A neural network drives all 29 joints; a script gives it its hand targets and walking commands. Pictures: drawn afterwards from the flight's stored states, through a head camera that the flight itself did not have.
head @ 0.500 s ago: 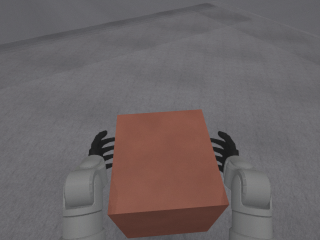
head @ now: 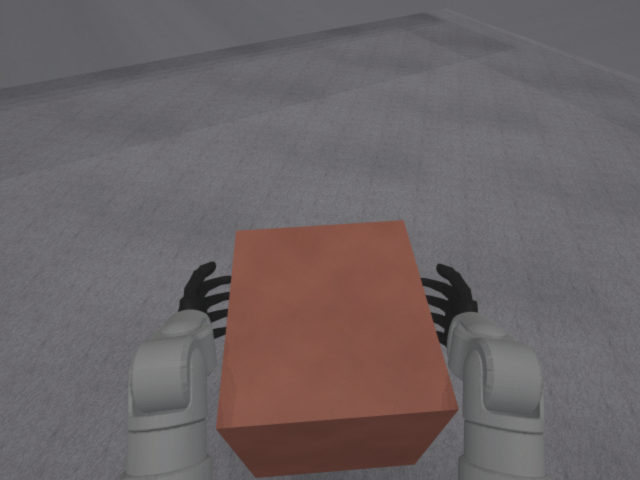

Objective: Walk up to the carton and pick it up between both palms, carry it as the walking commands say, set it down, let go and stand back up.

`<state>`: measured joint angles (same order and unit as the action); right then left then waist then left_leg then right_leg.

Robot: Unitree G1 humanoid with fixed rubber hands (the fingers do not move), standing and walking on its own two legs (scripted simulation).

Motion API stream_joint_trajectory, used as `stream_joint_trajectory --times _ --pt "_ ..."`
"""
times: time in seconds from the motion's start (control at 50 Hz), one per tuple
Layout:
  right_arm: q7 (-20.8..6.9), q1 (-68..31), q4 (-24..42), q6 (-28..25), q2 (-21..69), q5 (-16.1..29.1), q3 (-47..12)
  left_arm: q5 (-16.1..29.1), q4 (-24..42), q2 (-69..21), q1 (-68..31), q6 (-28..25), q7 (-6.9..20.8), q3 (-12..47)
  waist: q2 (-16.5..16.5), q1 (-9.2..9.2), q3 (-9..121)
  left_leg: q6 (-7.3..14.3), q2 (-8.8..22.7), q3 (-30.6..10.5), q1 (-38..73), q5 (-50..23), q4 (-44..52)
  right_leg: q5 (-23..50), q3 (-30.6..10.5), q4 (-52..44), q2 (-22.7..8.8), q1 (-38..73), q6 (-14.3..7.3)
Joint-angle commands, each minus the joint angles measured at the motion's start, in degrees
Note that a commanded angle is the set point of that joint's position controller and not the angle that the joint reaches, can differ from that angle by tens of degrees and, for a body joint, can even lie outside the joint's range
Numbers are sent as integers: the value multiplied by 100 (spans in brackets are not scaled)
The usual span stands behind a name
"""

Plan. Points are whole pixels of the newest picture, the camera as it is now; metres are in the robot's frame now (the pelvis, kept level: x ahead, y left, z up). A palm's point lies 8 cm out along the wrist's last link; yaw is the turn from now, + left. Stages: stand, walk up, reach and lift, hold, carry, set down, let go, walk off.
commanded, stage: carry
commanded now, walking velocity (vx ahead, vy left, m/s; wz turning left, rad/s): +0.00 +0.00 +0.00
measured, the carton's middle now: (328, 351) +0.28 +0.00 +0.01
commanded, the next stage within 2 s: none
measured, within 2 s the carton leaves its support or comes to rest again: neither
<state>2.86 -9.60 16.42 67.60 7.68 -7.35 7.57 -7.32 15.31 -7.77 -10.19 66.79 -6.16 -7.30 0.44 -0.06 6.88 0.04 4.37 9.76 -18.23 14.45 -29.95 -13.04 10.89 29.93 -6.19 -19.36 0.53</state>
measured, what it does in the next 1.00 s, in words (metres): stands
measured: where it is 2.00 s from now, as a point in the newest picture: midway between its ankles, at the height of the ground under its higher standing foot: outside the picture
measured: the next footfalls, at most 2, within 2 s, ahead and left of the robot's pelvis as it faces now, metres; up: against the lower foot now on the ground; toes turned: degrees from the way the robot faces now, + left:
none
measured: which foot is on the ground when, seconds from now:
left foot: down 0.00-1.00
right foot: down 0.00-1.00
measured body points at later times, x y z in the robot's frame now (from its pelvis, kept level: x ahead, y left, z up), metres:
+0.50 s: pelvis +0.00 +0.03 +0.00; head -0.02 +0.03 +0.45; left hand +0.28 +0.19 +0.08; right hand +0.28 -0.12 +0.08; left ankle +0.01 +0.12 -0.73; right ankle +0.02 -0.12 -0.73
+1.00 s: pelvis -0.01 +0.03 +0.00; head -0.02 +0.03 +0.45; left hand +0.27 +0.19 +0.08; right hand +0.28 -0.12 +0.08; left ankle +0.01 +0.12 -0.73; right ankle +0.02 -0.13 -0.73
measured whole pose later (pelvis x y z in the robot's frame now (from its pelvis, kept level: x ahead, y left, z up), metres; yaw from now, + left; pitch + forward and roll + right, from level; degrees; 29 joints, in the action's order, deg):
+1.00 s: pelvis -0.01 +0.03 +0.00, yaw +0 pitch +2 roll +0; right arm 2.9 -9.4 17.0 67.4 7.7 -7.2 7.5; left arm -7.3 16.0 -7.7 -9.9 66.7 -6.2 -7.0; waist 0.3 -0.3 5.9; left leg 2.6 2.2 10.0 -18.6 15.0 -31.0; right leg -12.0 9.5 29.5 -8.1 -19.0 3.1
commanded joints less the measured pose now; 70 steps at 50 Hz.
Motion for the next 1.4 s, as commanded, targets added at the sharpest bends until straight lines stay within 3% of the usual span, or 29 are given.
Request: stream_joint_trajectory --times 0.0,0.46,0.86,1.38 --pt "-1295 -2681 150 -24 4823 2212 -4003 2458 251 -5314 -2520 107 1514 4306 -80 3 1096 56 527 -710 228 -999 504 666 -770 -375 -505 648 -78" --pt "-1292 -2616 242 -50 4780 2228 -4052 2452 337 -5244 -2451 74 1489 4368 -117 -11 1043 135 513 -747 340 -1252 529 454 -579 -278 -514 527 67" --pt "-1299 -2682 197 -33 4820 2226 -4066 2461 308 -5239 -2510 88 1494 4363 -56 -26 975 142 460 -723 261 -779 555 421 -609 -389 -512 543 14" --pt "-1309 -2690 201 -25 4869 2252 -4106 2459 308 -5263 -2538 90 1501 4385 -63 -20 982 170 449 -732 326 -920 479 460 -608 -376 -493 559 3"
